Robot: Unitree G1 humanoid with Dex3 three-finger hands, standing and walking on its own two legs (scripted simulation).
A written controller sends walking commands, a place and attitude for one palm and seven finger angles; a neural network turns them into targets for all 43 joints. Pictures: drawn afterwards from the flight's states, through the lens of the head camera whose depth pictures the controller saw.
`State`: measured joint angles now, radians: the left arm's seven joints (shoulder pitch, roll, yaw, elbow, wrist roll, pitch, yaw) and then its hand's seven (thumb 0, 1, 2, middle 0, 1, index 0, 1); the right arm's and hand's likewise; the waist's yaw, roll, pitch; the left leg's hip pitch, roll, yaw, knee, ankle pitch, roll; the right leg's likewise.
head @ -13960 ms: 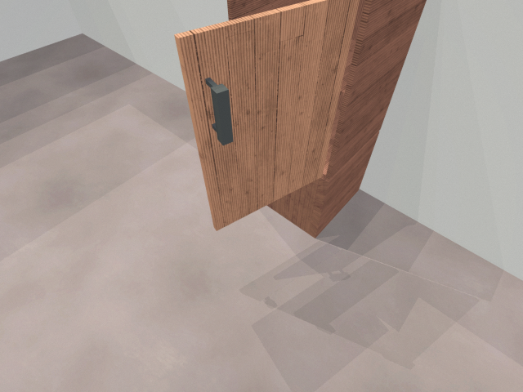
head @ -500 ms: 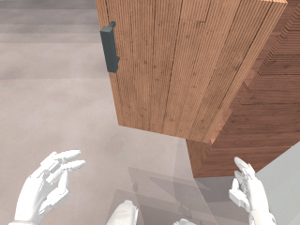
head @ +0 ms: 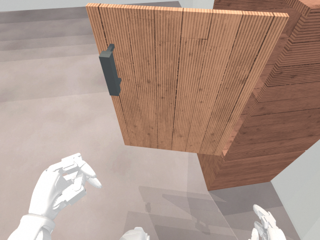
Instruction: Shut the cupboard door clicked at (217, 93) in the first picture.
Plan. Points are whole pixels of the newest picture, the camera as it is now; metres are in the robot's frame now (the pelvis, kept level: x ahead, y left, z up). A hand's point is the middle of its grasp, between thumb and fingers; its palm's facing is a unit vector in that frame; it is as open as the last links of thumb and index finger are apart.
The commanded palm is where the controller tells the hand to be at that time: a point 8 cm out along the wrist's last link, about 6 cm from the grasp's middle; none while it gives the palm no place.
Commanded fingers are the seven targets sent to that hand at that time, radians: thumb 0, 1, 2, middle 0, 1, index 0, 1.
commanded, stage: raise the hand and make a fist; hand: left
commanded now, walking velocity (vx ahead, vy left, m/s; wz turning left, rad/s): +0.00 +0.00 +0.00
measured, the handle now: (113, 70) +0.50 +0.17 +0.15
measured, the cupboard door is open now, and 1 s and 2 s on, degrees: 74 74 74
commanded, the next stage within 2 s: bring the fist close to the handle in 0.90 s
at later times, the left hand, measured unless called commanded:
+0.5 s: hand (64, 166) +0.22 +0.20 +0.14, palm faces -0.03 -1.00 -0.08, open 3.1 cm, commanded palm +0.20 +0.24 +0.15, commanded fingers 0.00 0.90 0.90 -1.30 -1.50 -1.30 -1.50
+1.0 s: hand (77, 170) +0.22 +0.17 +0.15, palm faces -0.04 -1.00 -0.07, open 3.1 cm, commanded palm +0.20 +0.22 +0.15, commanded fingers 0.00 0.90 0.90 -1.30 -1.50 -1.30 -1.50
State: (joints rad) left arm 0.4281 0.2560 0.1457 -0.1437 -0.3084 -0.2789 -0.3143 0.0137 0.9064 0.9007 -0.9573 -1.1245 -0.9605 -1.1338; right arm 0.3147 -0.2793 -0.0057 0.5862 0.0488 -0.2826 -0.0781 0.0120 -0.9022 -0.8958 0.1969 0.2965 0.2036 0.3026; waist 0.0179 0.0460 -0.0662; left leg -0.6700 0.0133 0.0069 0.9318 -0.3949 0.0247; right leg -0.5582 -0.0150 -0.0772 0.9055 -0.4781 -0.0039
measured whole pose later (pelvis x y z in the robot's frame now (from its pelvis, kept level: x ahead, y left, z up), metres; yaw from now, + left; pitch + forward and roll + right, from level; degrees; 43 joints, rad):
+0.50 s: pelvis +0.00 +0.00 +0.03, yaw +1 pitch +1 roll -1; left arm 0.28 0.30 0.20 -0.19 -0.30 -0.06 -0.29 0.02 0.90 0.90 -1.29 -1.48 -1.29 -1.49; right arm 0.25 -0.23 0.08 0.55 0.05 -0.25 -0.07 0.01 -0.90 -0.90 0.20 0.30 0.21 0.30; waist 0.05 0.04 -0.04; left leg -0.43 0.00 0.01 0.72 -0.31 0.03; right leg -0.31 -0.02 -0.08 0.69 -0.39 0.00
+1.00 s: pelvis -0.01 -0.02 +0.03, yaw +0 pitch -1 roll -1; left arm 0.28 0.28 0.20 -0.13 -0.31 -0.08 -0.31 0.01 0.90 0.90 -1.30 -1.50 -1.30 -1.50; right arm 0.26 -0.27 0.05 0.60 0.06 -0.30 -0.07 0.01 -0.90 -0.90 0.20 0.30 0.20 0.30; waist 0.04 0.06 -0.03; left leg -0.38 0.02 0.00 0.66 -0.27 0.00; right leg -0.28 0.00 -0.08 0.66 -0.36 -0.03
